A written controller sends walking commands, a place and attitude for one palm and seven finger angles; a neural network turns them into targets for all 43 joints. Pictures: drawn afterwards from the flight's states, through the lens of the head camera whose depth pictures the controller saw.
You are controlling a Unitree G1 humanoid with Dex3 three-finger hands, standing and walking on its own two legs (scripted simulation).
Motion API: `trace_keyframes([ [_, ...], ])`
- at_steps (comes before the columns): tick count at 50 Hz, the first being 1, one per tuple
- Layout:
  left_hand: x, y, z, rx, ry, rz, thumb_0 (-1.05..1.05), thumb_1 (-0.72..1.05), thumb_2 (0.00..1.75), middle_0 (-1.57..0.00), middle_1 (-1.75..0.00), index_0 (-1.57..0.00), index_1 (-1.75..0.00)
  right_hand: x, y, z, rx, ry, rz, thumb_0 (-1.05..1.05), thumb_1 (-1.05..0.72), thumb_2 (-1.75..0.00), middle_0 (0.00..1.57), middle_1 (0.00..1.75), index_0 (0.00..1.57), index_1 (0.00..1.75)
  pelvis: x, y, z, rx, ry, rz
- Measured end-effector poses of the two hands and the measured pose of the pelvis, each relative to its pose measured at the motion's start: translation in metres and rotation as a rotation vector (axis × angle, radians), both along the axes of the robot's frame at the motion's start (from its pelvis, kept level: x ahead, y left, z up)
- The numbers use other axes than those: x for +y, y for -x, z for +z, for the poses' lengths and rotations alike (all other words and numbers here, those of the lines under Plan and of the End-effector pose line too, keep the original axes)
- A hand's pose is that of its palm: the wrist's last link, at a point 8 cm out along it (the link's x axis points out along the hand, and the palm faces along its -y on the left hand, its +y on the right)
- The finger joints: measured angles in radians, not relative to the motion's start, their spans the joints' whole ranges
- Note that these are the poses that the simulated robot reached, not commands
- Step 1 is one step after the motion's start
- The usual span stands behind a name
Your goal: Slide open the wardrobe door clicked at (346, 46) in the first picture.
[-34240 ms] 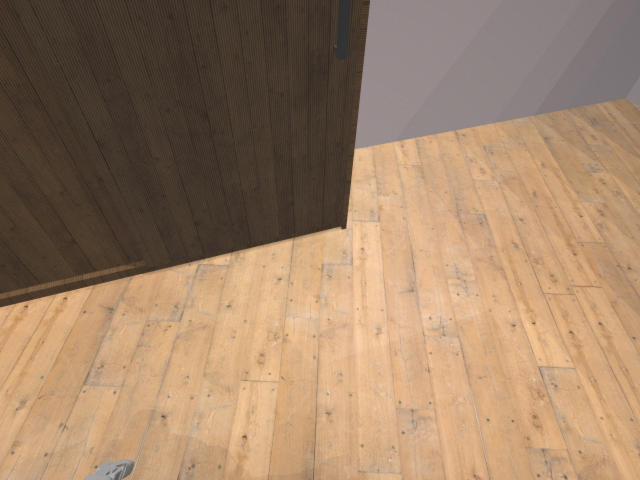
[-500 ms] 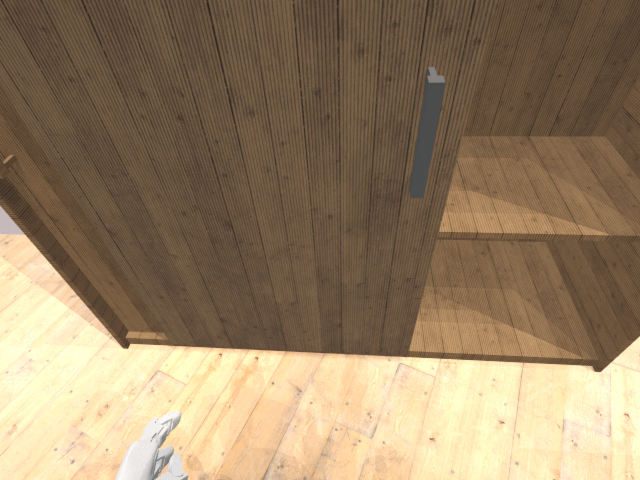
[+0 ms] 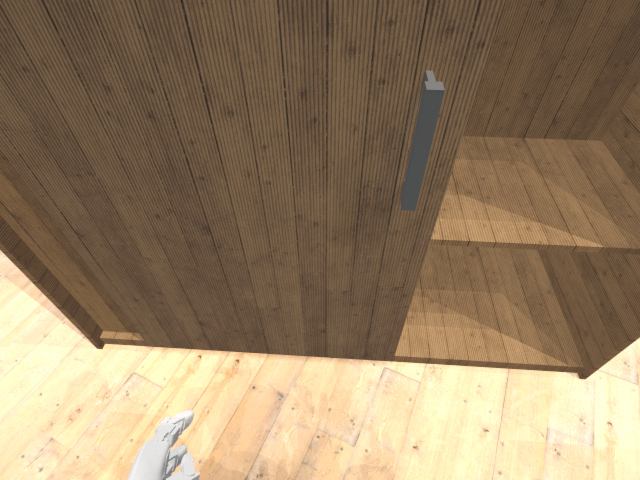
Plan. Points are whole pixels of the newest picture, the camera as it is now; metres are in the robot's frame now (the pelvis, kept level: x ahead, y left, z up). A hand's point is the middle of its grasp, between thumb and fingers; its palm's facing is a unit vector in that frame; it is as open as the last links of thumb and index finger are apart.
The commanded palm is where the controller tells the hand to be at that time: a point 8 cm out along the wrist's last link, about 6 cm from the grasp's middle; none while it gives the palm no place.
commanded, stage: stop stepping back and stand still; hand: right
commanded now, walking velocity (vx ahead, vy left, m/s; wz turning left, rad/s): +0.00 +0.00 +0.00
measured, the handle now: (418, 145) +0.57 -0.13 +0.12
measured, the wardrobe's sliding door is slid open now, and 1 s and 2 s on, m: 0.60 0.60 0.60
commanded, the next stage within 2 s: let the arm hang, fingers relaxed in 0.30 s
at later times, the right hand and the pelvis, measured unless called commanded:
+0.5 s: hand (572, 402) +0.21 -0.27 +0.03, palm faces +0.20 +0.85 -0.48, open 7.4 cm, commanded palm none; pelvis +0.00 +0.00 +0.00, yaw -2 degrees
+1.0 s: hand out of the picture -0.08 -0.18 -0.17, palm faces +0.04 +0.98 -0.20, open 7.3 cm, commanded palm none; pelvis -0.03 +0.00 +0.01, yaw -2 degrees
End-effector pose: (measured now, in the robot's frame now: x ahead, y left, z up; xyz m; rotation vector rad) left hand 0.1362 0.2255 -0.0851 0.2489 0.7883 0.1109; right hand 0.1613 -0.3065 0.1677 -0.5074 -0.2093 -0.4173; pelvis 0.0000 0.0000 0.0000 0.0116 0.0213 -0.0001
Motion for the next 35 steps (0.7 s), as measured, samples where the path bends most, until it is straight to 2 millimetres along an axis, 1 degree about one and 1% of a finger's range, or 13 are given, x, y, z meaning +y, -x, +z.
trace_keyframes([
  [2,0.003,-0.012,0.006,-0.023,-0.011,0.008,0.01,0.90,0.90,-0.21,-0.30,-0.20,-0.30,0.002,-0.010,-0.005,0.021,-0.018,0.007,0.02,-0.89,-0.90,0.21,0.30,0.21,0.30,-0.001,-0.005,0.001,-0.001,0.005,0.000],
  [5,0.007,-0.031,0.016,-0.067,-0.017,0.009,0.01,0.90,0.90,-0.21,-0.30,-0.20,-0.30,0.009,-0.021,-0.001,0.029,-0.003,0.044,0.02,-0.89,-0.90,0.21,0.30,0.21,0.30,0.001,-0.011,0.002,0.001,0.004,-0.003],
  [11,0.012,-0.057,0.029,-0.129,-0.020,0.006,0.01,0.90,0.90,-0.20,-0.30,-0.20,-0.30,0.016,-0.027,0.013,0.011,0.067,0.092,0.02,-0.89,-0.90,0.21,0.31,0.21,0.30,0.005,-0.018,0.003,0.021,0.000,0.003],
  [16,0.014,-0.061,0.029,-0.128,-0.021,0.011,0.01,0.90,0.90,-0.20,-0.30,-0.20,-0.30,0.012,-0.025,0.010,0.031,0.057,0.062,0.02,-0.89,-0.90,0.21,0.31,0.21,0.30,0.005,-0.018,0.003,0.025,-0.002,0.004],
  [20,0.014,-0.052,0.026,-0.106,-0.023,0.014,0.01,0.90,0.90,-0.20,-0.30,-0.20,-0.30,0.010,-0.018,0.004,0.050,0.023,0.036,0.02,-0.89,-0.90,0.21,0.31,0.21,0.30,0.004,-0.014,0.004,0.022,-0.003,0.000],
  [21,0.014,-0.050,0.023,-0.099,-0.012,0.000,0.01,0.90,0.90,-0.20,-0.30,-0.20,-0.30,0.009,-0.018,-0.004,0.075,0.020,0.041,0.01,-0.89,-0.90,0.21,0.30,0.21,0.30,0.004,-0.012,0.004,0.024,-0.003,-0.009],
  [23,0.017,-0.044,0.009,-0.050,0.000,-0.045,0.01,0.90,0.90,-0.20,-0.30,-0.20,-0.30,0.004,-0.024,-0.045,0.240,-0.028,0.043,0.01,-0.89,-0.90,0.21,0.30,0.20,0.30,0.000,-0.007,0.001,0.032,-0.001,-0.026],
  [25,0.022,-0.036,-0.006,0.014,-0.003,-0.057,0.01,0.90,0.90,-0.20,-0.30,-0.20,-0.30,0.001,-0.023,-0.104,0.473,-0.119,0.017,0.01,-0.90,-0.90,0.20,0.30,0.20,0.30,-0.003,-0.001,-0.003,0.037,0.003,-0.035],
  [27,0.026,-0.022,-0.016,0.073,-0.008,-0.049,0.01,0.90,0.90,-0.20,-0.30,-0.20,-0.30,0.006,-0.008,-0.165,0.719,-0.223,-0.014,0.01,-0.90,-0.90,0.20,0.30,0.20,0.30,-0.004,0.004,-0.005,0.031,0.008,-0.039],
  [29,0.030,-0.004,-0.022,0.130,-0.016,-0.030,0.01,0.90,0.90,-0.20,-0.30,-0.20,-0.30,0.021,0.019,-0.218,0.939,-0.317,-0.033,0.01,-0.90,-0.90,0.20,0.30,0.20,0.30,-0.003,0.009,-0.005,0.021,0.013,-0.038],
  [31,0.033,0.019,-0.026,0.198,-0.027,-0.006,0.01,0.90,0.90,-0.20,-0.30,-0.20,-0.30,0.041,0.054,-0.259,1.125,-0.407,-0.042,0.01,-0.91,-0.90,0.20,0.30,0.20,0.30,-0.001,0.012,-0.004,0.010,0.016,-0.035],
  [33,0.034,0.044,-0.028,0.276,-0.038,0.018,0.01,0.90,0.90,-0.20,-0.30,-0.20,-0.30,0.065,0.091,-0.288,1.278,-0.492,-0.044,0.01,-0.91,-0.90,0.20,0.30,0.20,0.30,0.001,0.016,-0.002,0.001,0.016,-0.033],
  [35,0.034,0.070,-0.030,0.361,-0.045,0.040,0.01,0.90,0.90,-0.20,-0.30,-0.20,-0.30,0.087,0.128,-0.306,1.396,-0.569,-0.054,0.01,-0.91,-0.90,0.20,0.30,0.20,0.30,0.002,0.018,0.001,-0.006,0.012,-0.033],
])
